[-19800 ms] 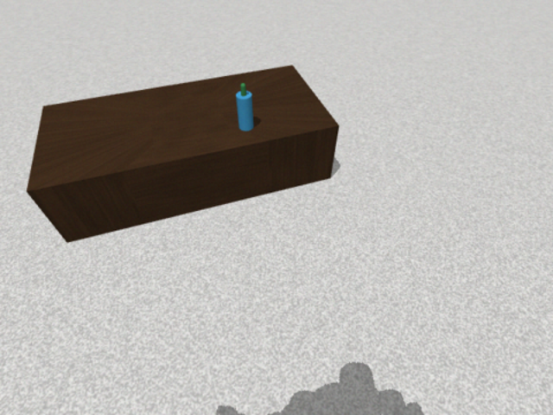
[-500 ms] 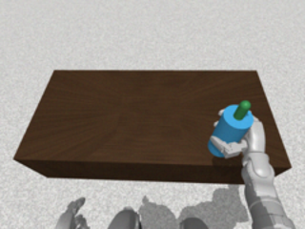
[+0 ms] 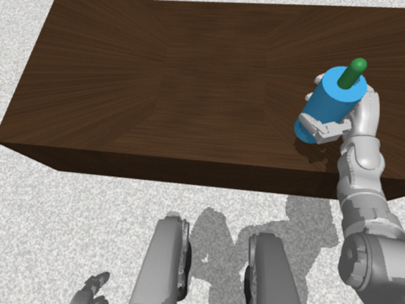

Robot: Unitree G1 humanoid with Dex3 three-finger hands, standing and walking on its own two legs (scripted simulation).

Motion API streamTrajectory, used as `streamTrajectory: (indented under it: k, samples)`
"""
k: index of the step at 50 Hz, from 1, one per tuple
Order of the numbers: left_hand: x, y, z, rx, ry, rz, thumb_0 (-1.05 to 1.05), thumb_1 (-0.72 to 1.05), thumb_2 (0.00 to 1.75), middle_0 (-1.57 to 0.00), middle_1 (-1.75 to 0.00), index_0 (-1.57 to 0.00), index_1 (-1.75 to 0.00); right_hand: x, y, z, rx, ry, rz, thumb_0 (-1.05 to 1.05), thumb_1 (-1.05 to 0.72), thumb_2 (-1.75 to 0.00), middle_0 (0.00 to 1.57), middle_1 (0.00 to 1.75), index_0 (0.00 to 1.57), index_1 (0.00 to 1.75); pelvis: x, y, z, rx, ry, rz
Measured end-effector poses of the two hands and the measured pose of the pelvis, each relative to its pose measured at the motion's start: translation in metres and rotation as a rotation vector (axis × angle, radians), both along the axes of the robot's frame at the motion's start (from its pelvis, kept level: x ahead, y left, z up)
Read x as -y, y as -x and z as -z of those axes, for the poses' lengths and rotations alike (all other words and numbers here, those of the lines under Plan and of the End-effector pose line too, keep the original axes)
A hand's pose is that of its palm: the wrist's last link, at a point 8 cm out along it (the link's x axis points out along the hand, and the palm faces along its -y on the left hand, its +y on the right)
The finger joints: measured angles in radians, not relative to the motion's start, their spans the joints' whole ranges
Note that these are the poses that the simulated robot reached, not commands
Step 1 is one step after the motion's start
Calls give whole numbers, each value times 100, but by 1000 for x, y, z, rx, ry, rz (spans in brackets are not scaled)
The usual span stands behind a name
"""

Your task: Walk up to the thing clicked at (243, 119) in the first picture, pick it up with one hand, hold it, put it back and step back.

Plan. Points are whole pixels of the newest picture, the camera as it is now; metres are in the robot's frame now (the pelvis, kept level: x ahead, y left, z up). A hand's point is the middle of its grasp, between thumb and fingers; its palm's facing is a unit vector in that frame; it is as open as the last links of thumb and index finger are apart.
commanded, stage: crouch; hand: right
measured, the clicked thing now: (330, 102) +0.48 -0.17 +0.03
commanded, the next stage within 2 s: lower in 0.64 s
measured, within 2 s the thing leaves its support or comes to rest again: rests again in 1.32 s
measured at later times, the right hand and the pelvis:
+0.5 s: hand (312, 111) +0.51 -0.17 -0.06, palm faces +0.05 +1.00 -0.02, open 9.4 cm; pelvis -0.02 -0.01 -0.06, yaw +0 degrees
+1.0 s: hand (304, 117) +0.53 -0.17 -0.12, palm faces +0.05 +1.00 -0.02, open 9.4 cm; pelvis -0.02 -0.01 -0.11, yaw +0 degrees
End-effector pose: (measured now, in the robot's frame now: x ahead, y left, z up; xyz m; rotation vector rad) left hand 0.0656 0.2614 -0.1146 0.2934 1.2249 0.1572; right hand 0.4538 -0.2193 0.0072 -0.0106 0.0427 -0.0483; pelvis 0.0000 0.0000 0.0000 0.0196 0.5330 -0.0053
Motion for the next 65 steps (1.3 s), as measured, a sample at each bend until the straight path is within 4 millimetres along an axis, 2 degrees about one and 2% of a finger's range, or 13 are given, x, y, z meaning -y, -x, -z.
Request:
streamTrajectory:
  k: [13, 22, 33, 42, 52, 57, 65]
  samples:
    - [-10, 26, 27, -62, -45, -19, 1, 88, 92, -20, -30, -20, -30, 8, -18, 39, -11, 10, 33, 0, 36, -117, 75, 106, 78, 105, 0, 12, 35, -51, -8, 1]
    - [-17, 32, 42, -97, -82, -5, 1, 88, 92, -20, -30, -20, -30, 7, -31, 62, -30, 10, 9, 0, 36, -117, 75, 106, 78, 106, 4, 15, 55, -74, -19, 8]
    - [-11, 35, 62, -130, -71, -8, 1, 89, 91, -20, -30, -20, -30, 6, -44, 83, -38, 4, 21, 0, 36, -117, 75, 106, 78, 106, 7, 14, 72, -97, -21, 7]
    - [-8, 37, 76, -160, -59, 0, 1, 89, 91, -20, -30, -20, -30, 9, -51, 95, -40, 11, 21, 0, 36, -117, 75, 106, 78, 106, 8, 13, 84, -109, -21, 13]
    - [-11, 38, 100, -175, -69, 28, 1, 88, 91, -20, -30, -20, -31, 8, -51, 134, -49, 6, 3, 0, 36, -117, 75, 106, 78, 106, 8, 16, 113, -124, -27, 19]
    - [-13, 43, 115, -200, -73, 33, 1, 88, 91, -20, -30, -20, -31, 8, -51, 150, -45, 17, 7, 0, 36, -117, 75, 106, 78, 106, 9, 21, 127, -121, -29, 22]
    - [-17, 57, 128, -240, -79, 20, 1, 89, 91, -20, -30, -20, -31, 6, -55, 161, -49, 27, 2, 0, 36, -117, 75, 106, 78, 106, 9, 25, 141, -123, -29, 24]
